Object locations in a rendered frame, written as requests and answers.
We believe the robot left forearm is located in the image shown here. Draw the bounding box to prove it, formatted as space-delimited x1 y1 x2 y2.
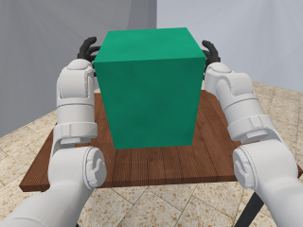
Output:
47 59 98 181

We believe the left robot upper arm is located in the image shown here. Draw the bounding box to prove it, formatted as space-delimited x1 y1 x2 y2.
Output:
0 146 107 227

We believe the table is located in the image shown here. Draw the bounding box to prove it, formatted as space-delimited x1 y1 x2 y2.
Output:
19 90 303 227

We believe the robot right forearm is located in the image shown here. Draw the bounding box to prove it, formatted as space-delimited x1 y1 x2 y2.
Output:
204 62 298 177

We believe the carton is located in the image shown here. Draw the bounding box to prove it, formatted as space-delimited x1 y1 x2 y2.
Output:
93 27 206 149

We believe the right robot hand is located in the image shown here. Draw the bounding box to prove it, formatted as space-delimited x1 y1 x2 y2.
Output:
202 40 221 80

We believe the right robot upper arm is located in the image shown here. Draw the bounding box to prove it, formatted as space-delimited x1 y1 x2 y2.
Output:
232 139 303 227

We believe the left robot hand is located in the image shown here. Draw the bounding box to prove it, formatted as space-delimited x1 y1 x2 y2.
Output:
77 36 101 77

